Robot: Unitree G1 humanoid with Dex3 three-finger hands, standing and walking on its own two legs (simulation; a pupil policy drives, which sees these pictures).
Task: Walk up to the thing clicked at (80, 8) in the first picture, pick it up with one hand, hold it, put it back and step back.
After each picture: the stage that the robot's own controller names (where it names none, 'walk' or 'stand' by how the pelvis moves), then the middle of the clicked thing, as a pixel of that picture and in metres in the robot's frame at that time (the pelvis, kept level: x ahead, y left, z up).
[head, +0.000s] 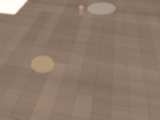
stand; (81, 10) +2.26 -0.10 -0.72
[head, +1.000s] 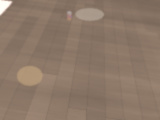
walk; (69, 15) +2.13 +0.01 -0.72
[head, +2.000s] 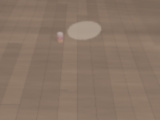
walk; (60, 37) +1.53 +0.13 -0.71
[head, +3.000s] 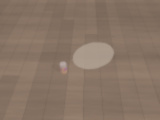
walk; (63, 67) +1.04 +0.18 -0.69
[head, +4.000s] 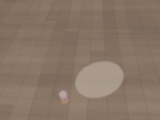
walk; (63, 97) +0.69 +0.20 -0.71
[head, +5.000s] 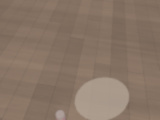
walk; (60, 116) +0.48 +0.13 -0.70
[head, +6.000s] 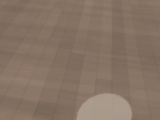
stand; out of the picture +0.42 +0.12 -0.72
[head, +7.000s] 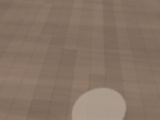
stand; out of the picture +0.42 +0.14 -0.72
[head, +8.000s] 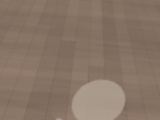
stand; out of the picture +0.42 +0.12 -0.71
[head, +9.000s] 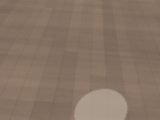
stand; out of the picture +0.44 +0.12 -0.73
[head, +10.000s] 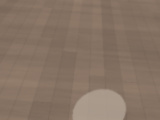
stand; out of the picture +0.43 +0.14 -0.73
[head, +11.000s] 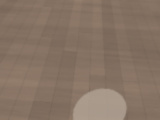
stand; out of the picture +0.43 +0.14 -0.73
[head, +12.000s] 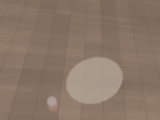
go down; (52, 103) +0.46 +0.13 -0.62
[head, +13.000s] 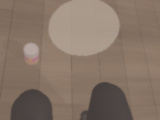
go down; (31, 54) +0.53 +0.15 -0.31
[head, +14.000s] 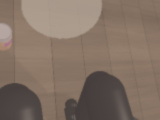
close in; (2, 37) +0.53 +0.17 -0.26
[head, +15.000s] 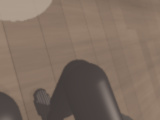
close; out of the picture +0.52 +0.21 -0.24
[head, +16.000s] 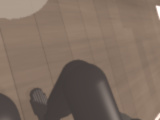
close; out of the picture +0.52 +0.22 -0.24
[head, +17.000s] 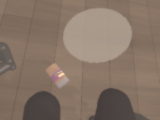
lift; (57, 75) +0.46 +0.07 -0.36
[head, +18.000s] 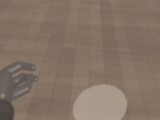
close; out of the picture +0.37 +0.05 -0.69
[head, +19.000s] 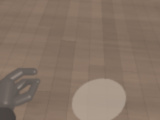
hold; out of the picture +0.38 +0.06 -0.70
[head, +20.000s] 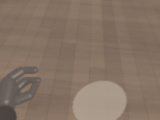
stand; out of the picture +0.37 +0.06 -0.70
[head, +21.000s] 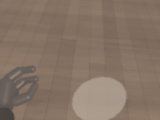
stand; out of the picture +0.38 +0.06 -0.69
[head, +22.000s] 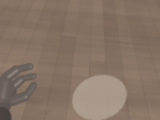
stand; out of the picture +0.37 +0.06 -0.69
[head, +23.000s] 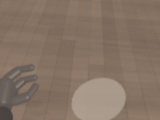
stand; out of the picture +0.37 +0.07 -0.70
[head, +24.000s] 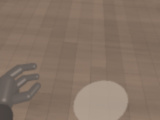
stand; out of the picture +0.36 +0.06 -0.70
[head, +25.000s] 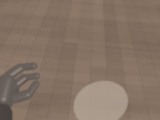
stand; out of the picture +0.36 +0.06 -0.70
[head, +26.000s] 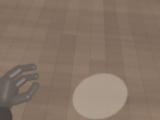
stand; out of the picture +0.37 +0.06 -0.68
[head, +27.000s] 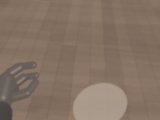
stand; out of the picture +0.36 +0.07 -0.70
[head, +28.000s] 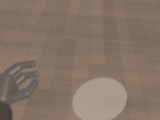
stand; out of the picture +0.36 +0.06 -0.69
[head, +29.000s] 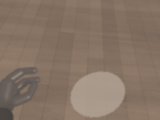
stand; out of the picture +0.37 +0.07 -0.69
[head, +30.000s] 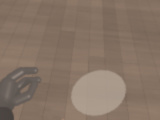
stand; out of the picture +0.37 +0.07 -0.68
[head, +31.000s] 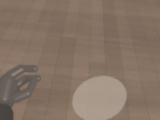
close; out of the picture +0.36 +0.07 -0.70
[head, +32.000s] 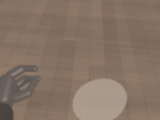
close; out of the picture +0.36 +0.07 -0.70
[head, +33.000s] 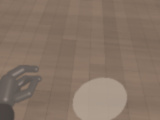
close; out of the picture +0.36 +0.07 -0.70
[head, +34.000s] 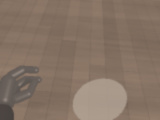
close; out of the picture +0.36 +0.07 -0.70
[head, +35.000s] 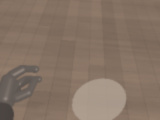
close; out of the picture +0.36 +0.07 -0.70
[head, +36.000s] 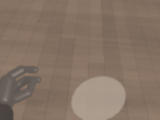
close; out of the picture +0.36 +0.07 -0.70
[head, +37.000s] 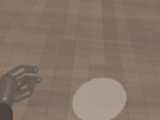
close; out of the picture +0.36 +0.07 -0.70
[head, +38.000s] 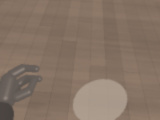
close; out of the picture +0.36 +0.07 -0.70
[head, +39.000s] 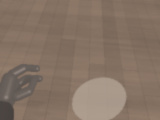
close; out of the picture +0.36 +0.07 -0.70
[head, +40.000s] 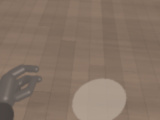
close; out of the picture +0.36 +0.07 -0.70
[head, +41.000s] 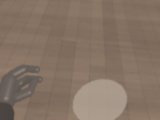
close; out of the picture +0.36 +0.07 -0.70
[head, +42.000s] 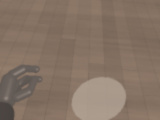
close; out of the picture +0.36 +0.08 -0.70
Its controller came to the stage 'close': yes
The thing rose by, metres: 0.01
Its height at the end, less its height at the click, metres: -0.02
